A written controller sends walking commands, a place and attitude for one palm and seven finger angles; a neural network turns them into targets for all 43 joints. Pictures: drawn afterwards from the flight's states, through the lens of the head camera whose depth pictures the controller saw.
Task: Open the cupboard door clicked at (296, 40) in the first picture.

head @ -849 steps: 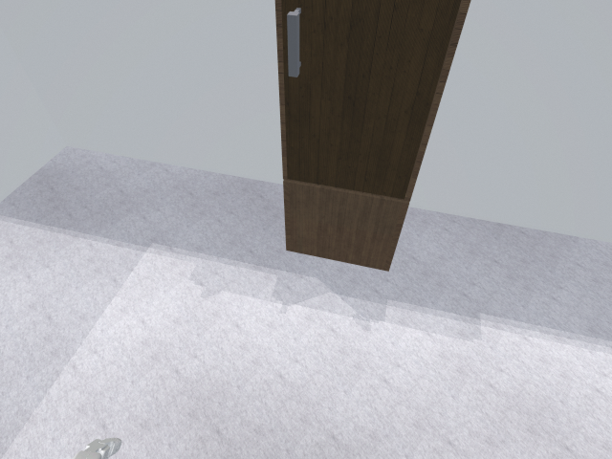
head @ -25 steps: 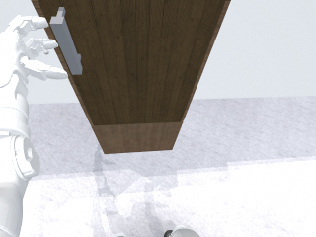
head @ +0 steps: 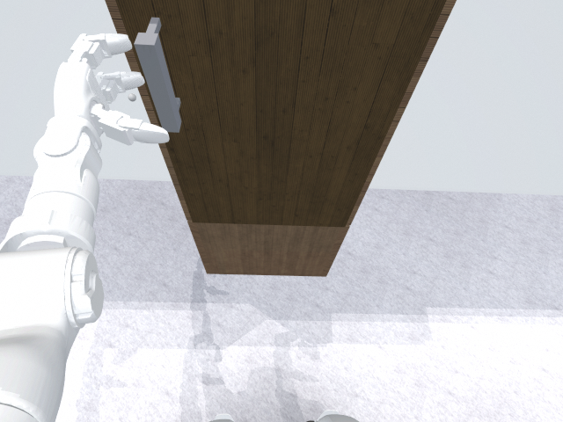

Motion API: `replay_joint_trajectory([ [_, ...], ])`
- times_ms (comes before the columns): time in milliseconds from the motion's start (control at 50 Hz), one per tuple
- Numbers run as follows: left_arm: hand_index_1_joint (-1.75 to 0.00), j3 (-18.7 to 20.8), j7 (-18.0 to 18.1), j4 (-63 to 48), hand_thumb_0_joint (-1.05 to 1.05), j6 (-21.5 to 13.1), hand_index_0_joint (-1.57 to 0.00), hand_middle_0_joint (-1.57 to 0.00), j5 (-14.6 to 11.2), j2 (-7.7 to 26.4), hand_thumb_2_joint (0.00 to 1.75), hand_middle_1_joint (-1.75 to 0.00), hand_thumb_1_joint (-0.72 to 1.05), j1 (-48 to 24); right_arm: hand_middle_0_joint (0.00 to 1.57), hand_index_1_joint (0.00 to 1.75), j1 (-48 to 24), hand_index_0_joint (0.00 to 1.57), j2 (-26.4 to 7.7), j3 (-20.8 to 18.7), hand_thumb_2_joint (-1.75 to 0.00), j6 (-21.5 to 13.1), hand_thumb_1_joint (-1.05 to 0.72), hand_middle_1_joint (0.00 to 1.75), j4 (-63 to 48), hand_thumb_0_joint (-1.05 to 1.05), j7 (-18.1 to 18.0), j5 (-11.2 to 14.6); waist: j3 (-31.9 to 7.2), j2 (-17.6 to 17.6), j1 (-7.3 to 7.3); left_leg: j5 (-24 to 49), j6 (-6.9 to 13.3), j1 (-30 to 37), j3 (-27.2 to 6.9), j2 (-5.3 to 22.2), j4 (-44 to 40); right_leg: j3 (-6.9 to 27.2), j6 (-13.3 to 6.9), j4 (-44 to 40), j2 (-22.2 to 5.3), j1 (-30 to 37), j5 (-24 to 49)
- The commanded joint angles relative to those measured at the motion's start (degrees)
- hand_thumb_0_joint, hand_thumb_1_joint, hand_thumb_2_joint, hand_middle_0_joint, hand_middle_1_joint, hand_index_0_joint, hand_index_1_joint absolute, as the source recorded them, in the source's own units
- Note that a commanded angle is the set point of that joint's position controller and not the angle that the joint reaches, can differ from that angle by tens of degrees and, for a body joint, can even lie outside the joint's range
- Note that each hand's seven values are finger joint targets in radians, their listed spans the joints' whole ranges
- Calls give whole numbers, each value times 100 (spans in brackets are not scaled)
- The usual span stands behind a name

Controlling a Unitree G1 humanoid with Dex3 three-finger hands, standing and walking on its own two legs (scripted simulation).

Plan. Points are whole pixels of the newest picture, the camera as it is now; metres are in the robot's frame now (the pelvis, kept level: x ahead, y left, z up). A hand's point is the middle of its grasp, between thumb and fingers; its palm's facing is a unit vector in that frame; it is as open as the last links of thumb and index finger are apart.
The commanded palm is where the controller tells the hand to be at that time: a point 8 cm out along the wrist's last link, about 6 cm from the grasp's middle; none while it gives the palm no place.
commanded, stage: slide the fingers in behind the handle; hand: left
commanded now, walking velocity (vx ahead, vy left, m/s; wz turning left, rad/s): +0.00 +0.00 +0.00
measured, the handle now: (164, 78) +0.55 +0.15 +0.14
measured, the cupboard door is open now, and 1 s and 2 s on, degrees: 0 1 1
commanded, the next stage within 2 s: move the hooked fingers beside the handle in 0.64 s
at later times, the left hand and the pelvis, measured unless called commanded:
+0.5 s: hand (139, 103) +0.50 +0.18 +0.14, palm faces +0.06 -1.00 -0.03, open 15.3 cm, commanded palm +0.49 +0.16 +0.14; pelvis +0.00 +0.00 +0.00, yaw +2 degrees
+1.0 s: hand (138, 105) +0.50 +0.18 +0.14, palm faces +0.05 -1.00 -0.03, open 15.4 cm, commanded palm +0.48 +0.18 +0.14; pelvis +0.00 -0.01 +0.00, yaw +2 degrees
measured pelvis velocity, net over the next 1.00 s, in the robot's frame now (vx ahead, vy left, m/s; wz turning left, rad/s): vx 0.00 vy -0.01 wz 0.03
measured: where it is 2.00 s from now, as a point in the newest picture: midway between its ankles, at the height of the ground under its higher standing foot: outside the picture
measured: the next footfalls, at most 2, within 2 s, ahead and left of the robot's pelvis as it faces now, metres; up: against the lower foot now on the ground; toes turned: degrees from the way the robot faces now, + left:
none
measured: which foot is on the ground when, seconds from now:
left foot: down 0.00-1.00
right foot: down 0.00-1.00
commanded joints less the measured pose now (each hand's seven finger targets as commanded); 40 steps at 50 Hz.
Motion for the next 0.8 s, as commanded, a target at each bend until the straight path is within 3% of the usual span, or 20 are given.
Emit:
replay_joint_trajectory([
  [0,-120,-692,-467,-1440,0,-404,-30,-30,95,-458,30,-120,-50,-3484,20,30,894,20,-991,-361,-90,-152,-90,30,-171,0,-73,7,-2286,761,-741,3349,-133,2655,-582,120,-249,283,-72,-208,292,-21,2021],
  [20,-120,-569,-460,-1487,0,-428,-30,-30,102,-315,30,-120,-50,-3442,20,30,899,20,-1006,-379,-90,-160,-90,30,-144,0,-68,-1,-2479,803,-668,3412,-146,2721,-582,124,-229,297,-71,-185,293,28,2074],
  [40,-120,-613,-458,-1350,0,-411,-30,-30,118,-355,30,-120,-50,-3349,20,30,896,20,-1003,-372,-90,-167,-90,30,-142,0,-62,10,-2423,732,-677,3365,-148,2695,-592,119,-228,297,-75,-184,297,-1,2044],
  [80,-120,-712,-455,-1404,0,-428,-30,-30,98,-502,30,-120,-50,-3441,20,30,875,20,-996,-376,-90,-209,-90,30,-129,0,-54,9,-2388,704,-703,3209,-144,2667,-589,115,-255,287,-75,-198,290,-1,1992],
  [140,-120,-875,-425,-1515,0,-473,-30,-30,82,-711,30,-120,-50,-3523,20,30,855,20,-984,-388,-90,-244,-90,30,-76,0,-40,-5,-2474,927,-709,3380,-182,2879,-639,127,-227,274,-80,-178,290,-143,1940],
  [200,-120,-1069,-402,-1594,0,-495,-30,-30,36,-971,30,-120,-50,-3641,20,30,839,20,-982,-387,-90,-301,-90,30,-54,0,-38,-3,-2398,797,-784,3350,-166,2837,-647,111,-240,259,-77,-189,284,-118,1957],
  [220,-120,-1000,-389,-1661,0,-521,-30,-30,45,-885,30,-120,-50,-3639,20,30,850,20,-984,-404,-90,-314,-90,30,-26,0,-22,-3,-2549,863,-710,3464,-196,2946,-675,123,-231,265,-79,-167,293,-118,1962],
  [260,-120,-1212,-381,-1783,0,-545,-30,-30,31,-1196,30,-120,-50,-3579,20,30,808,20,-948,-409,-90,-355,-90,30,-29,0,9,-12,-2644,910,-706,3670,-229,3130,-700,139,-215,245,-72,-156,296,-165,1995],
  [280,-120,-1099,-356,-1694,0,-543,-30,-30,47,-1041,30,-120,-50,-3500,20,30,816,20,-976,-423,-90,-350,-90,30,-1,0,4,-6,-2567,789,-681,3549,-225,3040,-694,138,-224,247,-81,-167,297,-136,1955],
  [320,-120,-1214,-328,-1643,0,-530,-30,-30,33,-1172,30,-120,-50,-3688,20,30,778,20,-970,-398,-90,-368,-90,30,34,0,-4,-1,-2362,792,-774,3323,-188,2915,-662,105,-249,260,-69,-204,293,-202,1913],
  [340,-120,-1133,-310,-1514,0,-514,-30,-30,43,-1076,30,-120,-50,-3635,20,30,806,20,-987,-401,-90,-378,-90,30,58,0,-14,4,-2274,641,-775,3194,-180,2820,-671,102,-273,249,-78,-209,293,-176,1886],
  [440,-120,-1105,-299,-1648,0,-583,-30,-30,51,-1030,30,-120,-50,-3695,20,30,770,20,-980,-400,-90,-433,-90,30,54,0,-14,-1,-2507,774,-721,3348,-209,2958,-679,89,-263,259,-80,-166,279,-114,1931],
  [500,-120,-1309,-311,-1594,0,-590,-30,-30,26,-1317,30,-120,-50,-3692,20,30,740,20,-958,-380,-90,-471,-90,30,45,0,-14,6,-2371,727,-771,3340,-194,2935,-708,84,-269,235,-87,-164,273,-167,1889],
  [540,-120,-1168,-289,-1612,0,-600,-30,-30,43,-1105,30,-120,-50,-3734,20,30,738,20,-988,-401,-90,-481,-90,30,72,0,-23,11,-2449,730,-746,3216,-194,2938,-679,78,-267,269,-82,-177,276,-161,1879],
  [560,-120,-1338,-299,-1667,0,-605,-30,-30,42,-1321,30,-120,-50,-3767,20,30,720,20,-956,-391,-90,-495,-90,30,67,0,-20,12,-2463,816,-777,3339,-205,3022,-694,85,-270,265,-77,-171,270,-198,1920],
  [640,-120,-1328,-285,-1740,0,-640,-30,-30,22,-1324,30,-120,-50,-3788,20,30,724,20,-955,-402,-90,-523,-90,30,93,0,-16,8,-2534,762,-754,3558,-240,3134,-737,106,-251,249,-69,-153,282,-212,1951],
  [680,-120,-1279,-288,-1619,0,-606,-30,-30,16,-1261,30,-120,-50,-3744,20,30,697,20,-980,-398,-90,-530,-90,30,92,0,-21,16,-2417,668,-772,3250,-208,2949,-680,75,-269,273,-72,-188,277,-163,1920],
  [720,-120,-1265,-280,-1729,0,-635,-30,-30,9,-1245,30,-120,-50,-3773,20,30,708,20,-964,-397,-90,-546,-90,30,90,0,-24,13,-2570,713,-737,3418,-213,3054,-705,72,-269,265,-70,-169,277,-114,1978],
  [780,-120,-1262,-301,-1660,0,-627,-30,-30,25,-1218,30,-120,-50,-3688,20,30,688,20,-970,-390,-90,-550,-90,30,93,0,-22,21,-2503,728,-712,3336,-218,2993,-677,67,-278,268,-78,-180,281,-101,1961],
])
